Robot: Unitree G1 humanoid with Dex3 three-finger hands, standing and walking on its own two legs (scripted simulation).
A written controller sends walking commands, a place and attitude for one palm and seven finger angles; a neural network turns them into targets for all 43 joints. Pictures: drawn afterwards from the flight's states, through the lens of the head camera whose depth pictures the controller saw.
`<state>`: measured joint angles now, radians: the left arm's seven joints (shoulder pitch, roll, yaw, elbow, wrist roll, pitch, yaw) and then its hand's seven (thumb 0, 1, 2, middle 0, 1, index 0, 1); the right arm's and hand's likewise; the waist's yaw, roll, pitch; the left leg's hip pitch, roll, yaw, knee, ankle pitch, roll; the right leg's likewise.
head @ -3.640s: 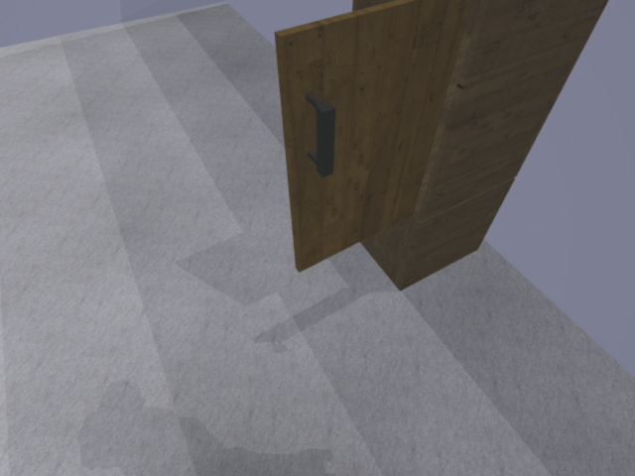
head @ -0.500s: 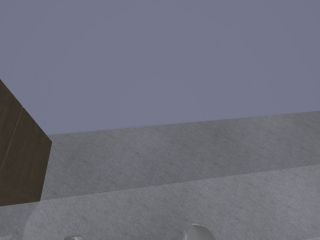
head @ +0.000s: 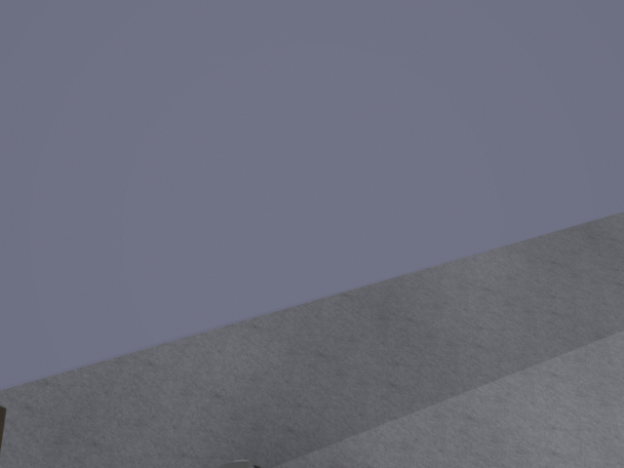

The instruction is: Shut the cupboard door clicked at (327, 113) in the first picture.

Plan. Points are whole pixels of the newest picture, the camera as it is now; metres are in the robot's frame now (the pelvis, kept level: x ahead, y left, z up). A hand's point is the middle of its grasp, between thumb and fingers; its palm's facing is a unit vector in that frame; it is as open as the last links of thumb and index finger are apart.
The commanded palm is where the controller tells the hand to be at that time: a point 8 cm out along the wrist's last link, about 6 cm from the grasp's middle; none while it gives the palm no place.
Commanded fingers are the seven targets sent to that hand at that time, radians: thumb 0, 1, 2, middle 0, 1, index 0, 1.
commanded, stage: walk to a spot facing it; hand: left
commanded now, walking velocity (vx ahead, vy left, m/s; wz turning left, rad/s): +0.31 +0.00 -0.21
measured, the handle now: out of the picture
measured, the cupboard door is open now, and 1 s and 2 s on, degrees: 92 92 92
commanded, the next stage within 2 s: turn to face it in 0.08 s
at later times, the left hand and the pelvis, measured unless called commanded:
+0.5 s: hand (233, 363) +0.30 +0.14 -0.16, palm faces +0.11 -0.98 -0.16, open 7.3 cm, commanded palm none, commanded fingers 0.00 0.90 0.90 -0.20 -0.30 -0.20 -0.30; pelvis +0.20 -0.03 +0.00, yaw +6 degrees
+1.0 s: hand (209, 359) +0.30 +0.18 -0.15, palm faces +0.40 -0.86 -0.31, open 7.4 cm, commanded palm none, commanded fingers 0.00 0.90 0.90 -0.20 -0.30 -0.20 -0.30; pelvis +0.28 -0.06 +0.00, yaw +24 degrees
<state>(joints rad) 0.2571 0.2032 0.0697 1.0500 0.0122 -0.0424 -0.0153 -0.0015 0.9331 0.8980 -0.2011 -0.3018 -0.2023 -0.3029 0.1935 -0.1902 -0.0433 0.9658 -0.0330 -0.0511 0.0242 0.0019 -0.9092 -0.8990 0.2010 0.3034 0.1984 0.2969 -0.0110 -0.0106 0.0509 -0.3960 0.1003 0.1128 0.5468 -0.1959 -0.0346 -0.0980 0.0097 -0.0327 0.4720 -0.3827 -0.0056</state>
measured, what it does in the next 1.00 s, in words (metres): walks ahead, turning left: right foot, then left foot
